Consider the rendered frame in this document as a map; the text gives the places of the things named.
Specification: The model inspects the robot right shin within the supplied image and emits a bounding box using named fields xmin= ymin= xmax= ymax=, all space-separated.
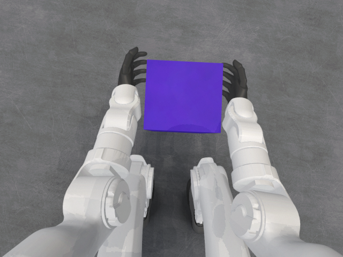
xmin=193 ymin=157 xmax=228 ymax=223

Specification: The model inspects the robot left forearm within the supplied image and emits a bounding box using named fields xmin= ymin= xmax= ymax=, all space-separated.
xmin=63 ymin=84 xmax=141 ymax=214

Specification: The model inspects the carton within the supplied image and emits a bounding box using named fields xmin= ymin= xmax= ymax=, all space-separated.
xmin=144 ymin=59 xmax=223 ymax=133

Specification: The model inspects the left robot hand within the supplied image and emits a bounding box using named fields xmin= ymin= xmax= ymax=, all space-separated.
xmin=118 ymin=47 xmax=147 ymax=86

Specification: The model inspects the robot right upper arm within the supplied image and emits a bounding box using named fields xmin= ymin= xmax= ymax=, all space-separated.
xmin=229 ymin=190 xmax=343 ymax=257

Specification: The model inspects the robot right thigh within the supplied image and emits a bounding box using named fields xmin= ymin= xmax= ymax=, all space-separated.
xmin=190 ymin=163 xmax=251 ymax=257

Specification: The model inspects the robot right forearm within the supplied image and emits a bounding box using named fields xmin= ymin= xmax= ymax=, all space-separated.
xmin=222 ymin=97 xmax=292 ymax=201

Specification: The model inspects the robot left upper arm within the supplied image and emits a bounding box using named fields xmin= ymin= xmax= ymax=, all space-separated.
xmin=3 ymin=176 xmax=131 ymax=257

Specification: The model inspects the right robot hand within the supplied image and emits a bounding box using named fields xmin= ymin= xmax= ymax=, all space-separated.
xmin=222 ymin=60 xmax=248 ymax=103

